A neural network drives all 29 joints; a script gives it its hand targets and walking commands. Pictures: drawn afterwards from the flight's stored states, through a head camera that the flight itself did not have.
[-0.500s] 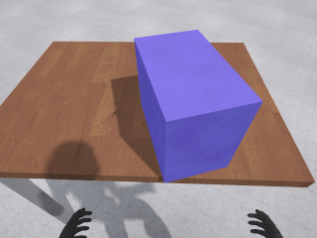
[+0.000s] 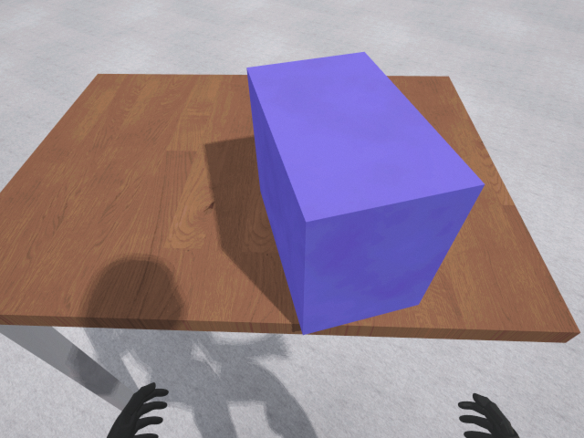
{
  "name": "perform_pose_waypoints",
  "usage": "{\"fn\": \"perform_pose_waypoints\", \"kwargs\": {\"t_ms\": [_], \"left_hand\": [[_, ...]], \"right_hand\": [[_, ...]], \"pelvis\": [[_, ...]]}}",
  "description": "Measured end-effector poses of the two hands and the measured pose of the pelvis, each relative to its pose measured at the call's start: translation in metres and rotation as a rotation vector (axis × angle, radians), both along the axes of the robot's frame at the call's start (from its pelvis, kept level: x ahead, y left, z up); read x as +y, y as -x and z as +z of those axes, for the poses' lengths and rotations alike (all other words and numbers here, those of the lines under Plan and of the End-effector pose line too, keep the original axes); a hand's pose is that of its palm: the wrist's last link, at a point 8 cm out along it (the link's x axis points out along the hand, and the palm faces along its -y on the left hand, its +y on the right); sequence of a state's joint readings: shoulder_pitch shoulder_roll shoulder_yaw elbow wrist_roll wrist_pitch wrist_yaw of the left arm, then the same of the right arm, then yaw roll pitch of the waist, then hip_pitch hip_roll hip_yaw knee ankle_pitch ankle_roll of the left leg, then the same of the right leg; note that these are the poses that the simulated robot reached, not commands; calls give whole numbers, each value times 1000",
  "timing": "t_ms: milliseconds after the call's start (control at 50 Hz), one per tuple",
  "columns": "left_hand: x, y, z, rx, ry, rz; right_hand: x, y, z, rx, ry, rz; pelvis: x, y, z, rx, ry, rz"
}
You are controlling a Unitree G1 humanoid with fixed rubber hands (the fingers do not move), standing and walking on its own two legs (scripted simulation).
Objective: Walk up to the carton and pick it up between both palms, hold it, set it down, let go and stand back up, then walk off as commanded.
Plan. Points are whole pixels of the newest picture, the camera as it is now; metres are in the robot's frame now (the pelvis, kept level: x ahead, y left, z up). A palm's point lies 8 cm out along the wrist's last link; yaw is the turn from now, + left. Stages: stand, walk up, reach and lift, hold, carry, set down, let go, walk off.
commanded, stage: stand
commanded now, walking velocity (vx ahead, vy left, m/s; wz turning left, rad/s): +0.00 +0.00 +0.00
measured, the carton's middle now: (334, 188) +0.41 -0.03 +0.14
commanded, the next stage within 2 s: walk up in 0.62 s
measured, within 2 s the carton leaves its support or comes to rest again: neither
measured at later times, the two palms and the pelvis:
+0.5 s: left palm out of the picture +0.12 +0.26 -0.08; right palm out of the picture +0.11 -0.26 -0.09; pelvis -0.02 +0.00 +0.00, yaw +0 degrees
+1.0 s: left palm out of the picture +0.10 +0.26 -0.09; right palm out of the picture +0.06 -0.29 -0.10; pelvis -0.03 -0.01 +0.00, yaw -1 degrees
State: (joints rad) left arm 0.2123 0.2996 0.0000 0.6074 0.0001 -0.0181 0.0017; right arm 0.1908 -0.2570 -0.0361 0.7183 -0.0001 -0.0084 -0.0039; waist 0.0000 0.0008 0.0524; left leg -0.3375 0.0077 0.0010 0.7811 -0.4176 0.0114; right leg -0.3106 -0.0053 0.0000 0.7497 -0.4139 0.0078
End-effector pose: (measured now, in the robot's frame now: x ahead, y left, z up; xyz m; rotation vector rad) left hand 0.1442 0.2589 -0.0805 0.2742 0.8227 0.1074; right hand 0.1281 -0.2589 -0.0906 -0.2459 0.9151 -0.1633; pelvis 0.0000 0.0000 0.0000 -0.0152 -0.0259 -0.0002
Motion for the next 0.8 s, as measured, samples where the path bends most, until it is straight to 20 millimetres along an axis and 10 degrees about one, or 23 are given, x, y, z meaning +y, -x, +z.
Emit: {"fn": "perform_pose_waypoints", "kwargs": {"t_ms": [800], "left_hand": [[4, 39, -7, 38, -2, 16]], "right_hand": [[-2, 39, -6, 39, -4, -8]], "pelvis": [[1, 28, 0, -40, 1, 1]]}}
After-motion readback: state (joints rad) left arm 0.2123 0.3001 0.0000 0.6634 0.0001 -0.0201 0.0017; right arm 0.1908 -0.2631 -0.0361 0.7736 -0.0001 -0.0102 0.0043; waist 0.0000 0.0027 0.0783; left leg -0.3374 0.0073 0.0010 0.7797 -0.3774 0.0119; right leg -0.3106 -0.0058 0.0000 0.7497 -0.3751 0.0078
